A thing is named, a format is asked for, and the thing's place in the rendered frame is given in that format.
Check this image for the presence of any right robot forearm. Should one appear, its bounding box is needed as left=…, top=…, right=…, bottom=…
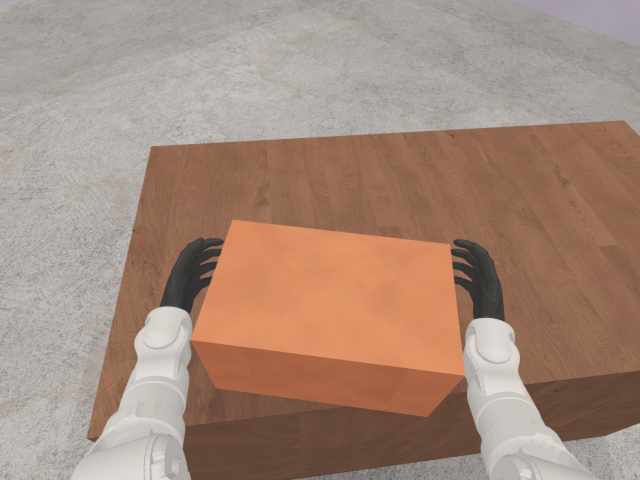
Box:
left=463, top=318, right=591, bottom=478

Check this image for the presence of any right robot hand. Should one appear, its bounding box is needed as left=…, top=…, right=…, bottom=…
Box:
left=451, top=239, right=505, bottom=322

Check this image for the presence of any pedestal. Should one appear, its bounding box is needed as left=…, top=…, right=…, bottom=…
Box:
left=87, top=120, right=640, bottom=480

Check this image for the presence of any left robot forearm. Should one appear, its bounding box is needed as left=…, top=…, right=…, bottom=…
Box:
left=70, top=306, right=192, bottom=480

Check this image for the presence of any carton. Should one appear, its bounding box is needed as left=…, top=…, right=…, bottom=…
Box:
left=190, top=220, right=465, bottom=417

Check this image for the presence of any robot left upper arm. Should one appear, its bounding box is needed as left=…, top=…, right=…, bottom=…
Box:
left=72, top=433, right=191, bottom=480

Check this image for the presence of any robot right upper arm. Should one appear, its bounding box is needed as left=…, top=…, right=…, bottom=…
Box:
left=489, top=453, right=599, bottom=480

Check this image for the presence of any left robot hand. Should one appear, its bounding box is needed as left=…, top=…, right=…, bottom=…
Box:
left=159, top=238, right=224, bottom=314

